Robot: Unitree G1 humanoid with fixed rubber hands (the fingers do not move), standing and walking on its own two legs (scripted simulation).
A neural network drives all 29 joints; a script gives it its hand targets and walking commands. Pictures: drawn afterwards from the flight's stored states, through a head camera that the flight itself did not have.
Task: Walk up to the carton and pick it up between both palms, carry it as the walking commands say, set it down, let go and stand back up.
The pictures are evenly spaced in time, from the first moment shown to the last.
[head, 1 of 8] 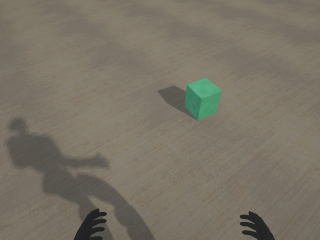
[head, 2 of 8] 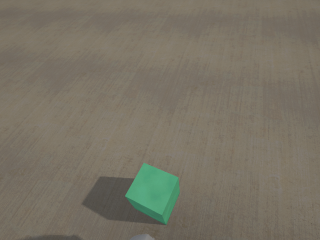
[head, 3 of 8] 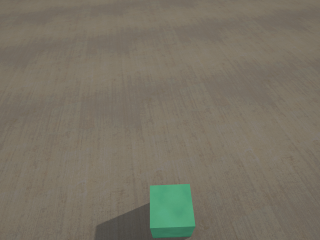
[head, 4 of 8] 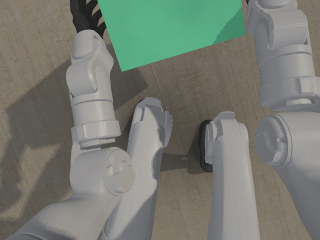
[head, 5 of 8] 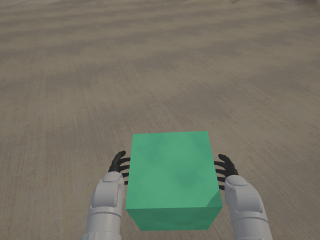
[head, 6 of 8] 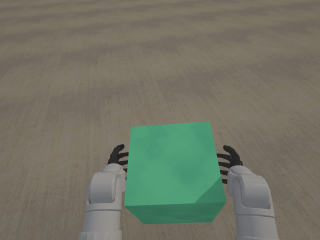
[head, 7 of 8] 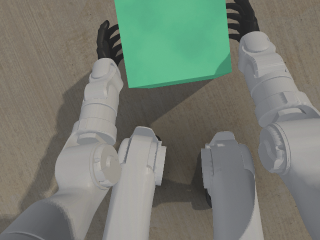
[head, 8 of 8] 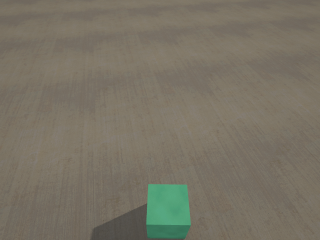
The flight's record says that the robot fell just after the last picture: no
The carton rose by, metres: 0.65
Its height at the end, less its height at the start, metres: +0.00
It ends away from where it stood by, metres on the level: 0.96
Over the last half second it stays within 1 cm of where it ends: yes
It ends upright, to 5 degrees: yes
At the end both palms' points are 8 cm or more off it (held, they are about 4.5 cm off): yes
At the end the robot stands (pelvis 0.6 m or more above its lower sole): yes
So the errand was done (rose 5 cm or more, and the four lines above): yes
